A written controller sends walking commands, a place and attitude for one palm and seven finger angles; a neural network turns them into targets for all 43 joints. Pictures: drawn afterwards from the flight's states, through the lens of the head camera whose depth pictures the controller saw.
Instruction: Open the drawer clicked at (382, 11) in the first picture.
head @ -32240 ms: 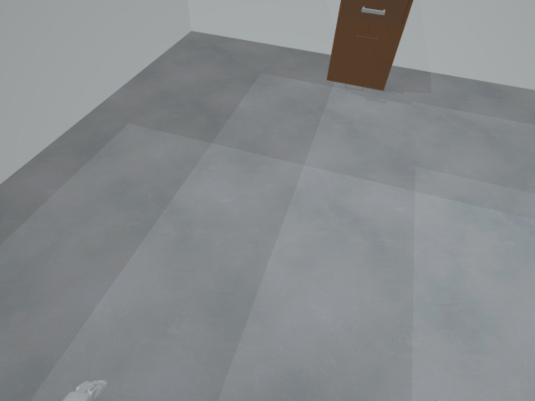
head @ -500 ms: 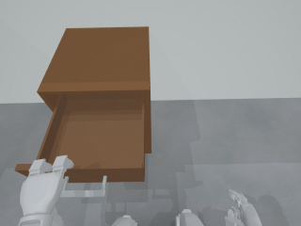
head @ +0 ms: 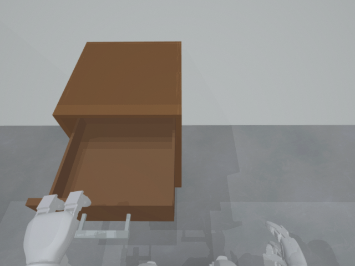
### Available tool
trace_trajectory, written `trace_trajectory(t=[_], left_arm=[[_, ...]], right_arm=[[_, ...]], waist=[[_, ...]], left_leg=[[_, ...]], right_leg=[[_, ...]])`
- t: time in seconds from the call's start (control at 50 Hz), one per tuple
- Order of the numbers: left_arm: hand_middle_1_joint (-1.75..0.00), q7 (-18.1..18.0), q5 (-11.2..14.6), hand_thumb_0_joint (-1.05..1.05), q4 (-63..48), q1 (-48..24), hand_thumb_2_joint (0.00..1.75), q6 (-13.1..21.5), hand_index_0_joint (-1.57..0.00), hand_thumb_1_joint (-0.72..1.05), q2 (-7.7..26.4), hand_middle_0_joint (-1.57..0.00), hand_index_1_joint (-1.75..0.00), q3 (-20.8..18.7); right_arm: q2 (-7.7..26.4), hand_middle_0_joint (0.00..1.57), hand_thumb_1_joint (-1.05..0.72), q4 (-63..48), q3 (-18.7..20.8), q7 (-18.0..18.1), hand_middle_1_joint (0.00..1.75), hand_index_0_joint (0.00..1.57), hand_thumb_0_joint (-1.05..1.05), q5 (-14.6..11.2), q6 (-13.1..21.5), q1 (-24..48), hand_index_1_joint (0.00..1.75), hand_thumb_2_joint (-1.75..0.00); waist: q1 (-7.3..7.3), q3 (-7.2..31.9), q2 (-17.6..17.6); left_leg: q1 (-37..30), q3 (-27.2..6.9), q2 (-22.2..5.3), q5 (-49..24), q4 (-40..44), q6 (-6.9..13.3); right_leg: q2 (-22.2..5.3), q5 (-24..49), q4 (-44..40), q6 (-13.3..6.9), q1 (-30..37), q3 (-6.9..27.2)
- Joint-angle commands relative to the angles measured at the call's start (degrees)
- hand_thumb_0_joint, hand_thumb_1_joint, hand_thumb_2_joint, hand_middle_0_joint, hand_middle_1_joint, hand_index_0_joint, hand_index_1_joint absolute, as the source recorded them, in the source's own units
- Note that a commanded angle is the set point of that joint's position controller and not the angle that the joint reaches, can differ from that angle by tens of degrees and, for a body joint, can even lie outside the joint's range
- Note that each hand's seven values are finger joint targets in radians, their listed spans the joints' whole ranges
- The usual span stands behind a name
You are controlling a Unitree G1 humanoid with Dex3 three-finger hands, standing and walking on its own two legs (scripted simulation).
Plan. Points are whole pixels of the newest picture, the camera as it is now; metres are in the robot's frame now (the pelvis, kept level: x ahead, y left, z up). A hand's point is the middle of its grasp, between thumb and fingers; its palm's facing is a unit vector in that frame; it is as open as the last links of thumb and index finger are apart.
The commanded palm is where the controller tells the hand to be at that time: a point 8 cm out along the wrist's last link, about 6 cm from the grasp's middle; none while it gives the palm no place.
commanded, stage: draw the hand back to the body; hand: left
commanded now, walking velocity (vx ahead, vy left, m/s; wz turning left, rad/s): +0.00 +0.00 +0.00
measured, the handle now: (104, 226) +0.24 +0.24 -0.18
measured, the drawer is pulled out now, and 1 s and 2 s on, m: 0.30 0.30 0.30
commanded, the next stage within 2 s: step back with the hand held close in 1.48 s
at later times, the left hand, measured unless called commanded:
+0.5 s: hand (41, 224) +0.18 +0.26 +0.07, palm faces +0.03 -0.05 -1.00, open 13.8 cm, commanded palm +0.16 +0.26 +0.13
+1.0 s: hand (26, 194) +0.19 +0.22 +0.19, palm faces +0.39 -0.82 -0.42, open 11.1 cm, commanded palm +0.14 +0.27 +0.21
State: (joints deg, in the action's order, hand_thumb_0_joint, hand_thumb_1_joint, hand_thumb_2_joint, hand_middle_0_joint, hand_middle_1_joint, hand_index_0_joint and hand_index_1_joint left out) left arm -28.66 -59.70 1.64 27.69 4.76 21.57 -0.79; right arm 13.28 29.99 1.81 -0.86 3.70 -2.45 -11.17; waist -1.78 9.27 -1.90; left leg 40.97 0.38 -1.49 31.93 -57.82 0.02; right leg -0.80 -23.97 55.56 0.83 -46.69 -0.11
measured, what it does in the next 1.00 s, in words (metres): rises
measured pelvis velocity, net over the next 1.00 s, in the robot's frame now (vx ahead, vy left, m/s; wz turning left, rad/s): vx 0.02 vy -0.01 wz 0.05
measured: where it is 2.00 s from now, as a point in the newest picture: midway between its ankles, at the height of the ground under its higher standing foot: outside the picture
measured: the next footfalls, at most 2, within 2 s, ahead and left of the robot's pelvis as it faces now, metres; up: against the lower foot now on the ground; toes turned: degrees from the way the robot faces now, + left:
none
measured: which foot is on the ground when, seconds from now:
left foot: down 0.00-1.00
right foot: down 0.00-1.00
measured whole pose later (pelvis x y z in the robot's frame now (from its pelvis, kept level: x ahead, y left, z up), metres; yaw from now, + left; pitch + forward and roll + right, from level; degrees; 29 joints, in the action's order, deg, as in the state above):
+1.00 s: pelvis +0.02 -0.01 +0.06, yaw +3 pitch -1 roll +0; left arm -7.4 2.3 -25.2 33.5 5.1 17.9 -13.1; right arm 12.0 33.7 -0.9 5.1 -0.6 10.7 -13.5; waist -2.3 0.2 -4.5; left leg 6.5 -1.8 -1.3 20.5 -28.4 -1.1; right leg -1.0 -15.8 29.3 0.2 -12.1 -3.0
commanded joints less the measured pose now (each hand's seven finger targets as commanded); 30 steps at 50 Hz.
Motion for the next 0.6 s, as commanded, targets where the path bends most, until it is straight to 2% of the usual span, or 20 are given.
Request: trace_trajectory(t=[0.0, 0.04, 0.06, 0.12, 0.16, 0.22, 0.26, 0.28, 0.32, 0.34, 0.38, 0.4, 0.42, 0.44, 0.46, 0.48, 0.5, 0.52, 0.54, 0.58], left_arm=[[-1.20, -4.1, 0.5, 0.00, -17.8, 2.2, 0.30, 1.1, -0.30, -0.50, 9.6, -0.30, -1.20, -6.8], [-1.20, -4.3, 0.5, 0.00, -15.3, 3.2, 0.30, -0.8, -0.30, -0.50, 11.0, -0.30, -1.20, -8.9], [-1.20, -4.0, 0.8, 0.00, -14.1, 3.9, 0.30, -1.8, -0.30, -0.50, 9.5, -0.30, -1.20, -7.9], [-1.20, -2.1, 2.3, 0.00, -13.1, 3.3, 0.30, -5.0, -0.30, -0.50, 9.5, -0.30, -1.20, -7.4], [-1.20, 0.1, 3.7, 0.00, -14.6, 1.6, 0.30, -6.3, -0.30, -0.50, 9.1, -0.30, -1.20, -6.0], [-1.20, 3.4, 4.7, 0.00, -19.4, -0.4, 0.30, -5.6, -0.30, -0.50, 10.8, -0.30, -1.20, -5.4], [-1.20, 5.3, 5.3, 0.00, -21.8, -0.1, 0.30, -4.6, -0.30, -0.50, 10.3, -0.30, -1.20, -4.1], [-1.20, 5.9, 4.9, 0.00, -22.3, -0.9, 0.30, -3.9, -0.30, -0.50, 11.9, -0.30, -1.20, -5.3], [-1.20, 6.5, 3.8, 0.00, -22.0, -0.2, 0.30, -2.8, -0.30, -0.50, 13.8, -0.30, -1.20, -7.4], [-1.20, 6.6, 3.6, 0.00, -23.2, 0.2, 0.30, -2.5, -0.30, -0.50, 15.2, -0.30, -1.20, -8.9], [-1.20, 6.5, 3.4, 0.00, -23.4, 2.0, 0.30, -2.2, -0.30, -0.50, 15.1, -0.30, -1.20, -10.2], [-1.20, 6.4, 3.9, 0.00, -23.8, 3.1, 0.30, -2.1, -0.30, -0.50, 14.9, -0.30, -1.20, -10.8], [-1.20, 6.3, 4.1, 0.00, -24.1, 2.9, 0.30, -2.1, -0.30, -0.50, 16.6, -0.30, -1.20, -12.9], [-1.20, 6.4, 4.8, 0.00, -23.8, 3.9, 0.30, -2.6, -0.30, -0.50, 17.2, -0.30, -1.20, -14.1], [-1.20, 6.7, 5.9, 0.00, -24.3, 4.0, 0.30, -2.6, -0.30, -0.50, 15.2, -0.30, -1.20, -12.8], [-1.18, 12.5, 47.4, 0.00, -19.4, 2.5, 0.32, -3.4, -0.30, -0.47, -5.9, -0.30, -1.18, -6.0], [-1.15, 14.6, 50.9, 0.00, -24.8, -0.8, 0.33, -1.8, -0.29, -0.43, 0.9, -0.29, -1.15, -8.7], [-1.13, 15.1, 51.2, 0.00, -25.7, -0.6, 0.34, -1.0, -0.29, -0.40, 4.0, -0.29, -1.13, -11.8], [-1.11, 15.8, 54.7, 0.00, -26.9, 1.1, 0.36, -0.4, -0.29, -0.36, 5.1, -0.29, -1.11, -13.4], [-1.07, 17.2, 57.5, 0.00, -31.5, -0.6, 0.39, 0.6, -0.29, -0.29, 4.3, -0.29, -1.07, -12.5]], right_arm=[[6.3, 0.20, -0.90, -8.7, 2.7, 0.2, 0.30, 0.20, 0.00, -0.4, 3.0, 3.3, 0.30, -0.90], [6.4, 0.20, -0.90, -8.5, 2.5, 0.1, 0.30, 0.20, 0.00, -0.8, 2.4, 4.0, 0.30, -0.90], [6.3, 0.20, -0.90, -8.5, 2.5, 0.0, 0.30, 0.20, 0.00, -1.1, 2.3, 4.0, 0.30, -0.90], [6.5, 0.20, -0.90, -9.2, 2.2, 0.1, 0.30, 0.20, 0.00, -2.0, 2.0, 5.2, 0.30, -0.90], [6.5, 0.20, -0.90, -9.6, 2.1, 0.7, 0.30, 0.20, 0.00, -2.6, 2.2, 5.4, 0.30, -0.90], [6.5, 0.20, -0.90, -10.0, 1.6, 1.2, 0.30, 0.20, 0.00, -2.5, 3.2, 5.5, 0.30, -0.90], [6.2, 0.20, -0.90, -10.2, 1.5, 1.5, 0.30, 0.20, 0.00, -2.5, 3.8, 5.6, 0.30, -0.90], [6.2, 0.20, -0.90, -10.0, 1.1, 1.4, 0.30, 0.20, 0.00, -2.2, 4.1, 5.2, 0.30, -0.90], [5.9, 0.20, -0.90, -9.7, 0.9, 1.3, 0.30, 0.20, 0.00, -1.9, 4.0, 5.0, 0.30, -0.90], [6.0, 0.20, -0.90, -10.1, 0.8, 1.2, 0.30, 0.20, 0.00, -1.9, 3.7, 4.9, 0.30, -0.90], [5.6, 0.20, -0.90, -10.3, 0.8, 0.9, 0.30, 0.20, 0.00, -2.0, 3.6, 5.0, 0.30, -0.90], [5.5, 0.20, -0.90, -10.4, 1.2, 0.9, 0.30, 0.20, 0.00, -2.4, 3.6, 5.1, 0.30, -0.90], [5.7, 0.20, -0.90, -10.3, 1.0, 0.8, 0.30, 0.20, 0.00, -2.4, 3.4, 5.0, 0.30, -0.90], [5.7, 0.20, -0.90, -10.4, 1.0, 0.9, 0.30, 0.20, 0.00, -2.5, 3.2, 5.2, 0.30, -0.90], [5.5, 0.20, -0.90, -10.2, 1.2, 1.0, 0.30, 0.20, 0.00, -2.9, 3.2, 5.3, 0.30, -0.90], [2.0, 0.20, -0.90, -11.9, 0.4, 3.0, 0.30, 0.20, 0.00, -5.8, 5.9, 0.3, 0.30, -0.90], [3.5, 0.20, -0.90, -11.6, 0.3, 4.3, 0.30, 0.20, 0.00, -6.0, 8.6, 1.3, 0.30, -0.90], [3.7, 0.20, -0.90, -11.2, -0.1, 5.1, 0.30, 0.20, 0.00, -5.9, 9.9, 1.1, 0.30, -0.90], [4.2, 0.20, -0.90, -10.9, -0.6, 6.6, 0.30, 0.20, 0.00, -5.5, 10.0, 1.6, 0.30, -0.90], [4.4, 0.20, -0.90, -10.8, -1.0, 7.9, 0.30, 0.20, 0.00, -5.2, 11.8, 1.9, 0.30, -0.90]], waist=[[-0.34, 12.6, -4.0], [-0.58, 9.7, -2.2], [-0.35, 8.1, -1.2], [-0.91, 6.1, 1.3], [-0.54, 4.9, 1.1], [-0.86, 7.3, 0.6], [-0.67, 4.9, 0.3], [-0.91, 5.3, 0.2], [-1.51, 2.9, 0.0], [-2.12, 2.7, -2.0], [-2.60, 1.9, -2.5], [-2.79, 0.9, -3.7], [-3.06, 2.8, -2.5], [-3.32, 2.5, -2.9], [-2.76, 2.0, -2.7], [2.78, -1.2, -0.5], [1.42, 0.5, -1.5], [0.74, 1.2, -2.6], [0.22, 1.3, 2.1], [0.17, 0.2, 2.5]], left_leg=[[-10.7, 0.4, 1.7, -28.0, 8.9, 0.8], [-9.1, 0.1, 1.6, -26.0, 10.2, 0.7], [-8.5, 0.3, 1.6, -24.2, 10.9, 0.7], [-7.7, 0.1, 1.5, -19.8, 13.7, 0.9], [-9.2, 0.2, 1.4, -19.1, 15.2, 1.3], [-12.4, 0.1, 1.4, -19.7, 16.6, 1.8], [-13.6, 0.1, 1.4, -19.0, 17.5, 2.1], [-14.1, 0.2, 1.5, -18.8, 17.7, 2.1], [-14.0, 0.0, 1.4, -19.0, 18.3, 2.0], [-14.4, 0.0, 1.5, -19.9, 18.9, 1.7], [-14.9, 0.2, 1.5, -20.6, 19.3, 1.4], [-15.0, 0.2, 1.4, -20.5, 19.5, 1.4], [-15.3, 0.2, 1.4, -21.8, 19.7, 1.3], [-15.7, 0.1, 1.5, -22.6, 20.3, 1.1], [-16.2, 0.4, 1.4, -22.3, 20.5, 1.2], [-23.1, -0.6, -0.2, -21.6, 22.7, 2.0], [-24.3, -0.5, -0.3, -21.7, 23.0, 2.0], [-25.3, -0.3, 0.1, -22.0, 23.4, 2.2], [-24.7, -0.6, 0.2, -23.8, 24.6, 2.1], [-25.7, -0.4, 0.5, -26.8, 26.4, 1.9]], right_leg=[[2.1, 17.4, -7.0, -3.8, 11.1, -2.4], [2.3, 16.6, -7.7, -3.9, 11.8, -2.5], [2.3, 16.1, -8.3, -3.7, 12.5, -2.6], [1.8, 13.2, -10.4, -3.4, 14.8, -2.6], [1.6, 12.9, -12.1, -3.2, 16.8, -2.2], [1.1, 12.6, -13.8, -2.9, 18.9, -1.6], [1.1, 11.7, -15.3, -2.9, 19.5, -1.5], [1.0, 10.9, -15.6, -2.8, 18.8, -1.3], [1.0, 10.8, -16.1, -3.0, 18.6, -1.3], [1.0, 11.1, -16.2, -3.3, 19.4, -1.0], [1.1, 11.9, -16.1, -3.4, 19.8, -1.2], [1.1, 12.5, -16.4, -3.5, 20.7, -1.3], [1.0, 13.8, -16.3, -3.4, 21.7, -1.2], [1.1, 14.8, -16.8, -3.5, 22.9, -0.9], [1.2, 15.2, -17.2, -3.2, 23.4, -1.0], [0.8, 13.9, -18.1, -2.5, 29.6, -3.9], [0.4, 13.5, -18.9, -1.9, 31.0, -3.4], [0.3, 13.2, -19.3, -1.9, 31.5, -3.5], [0.0, 15.2, -20.5, -1.5, 33.2, -4.0], [-0.9, 19.2, -22.0, -1.0, 35.3, -4.2]])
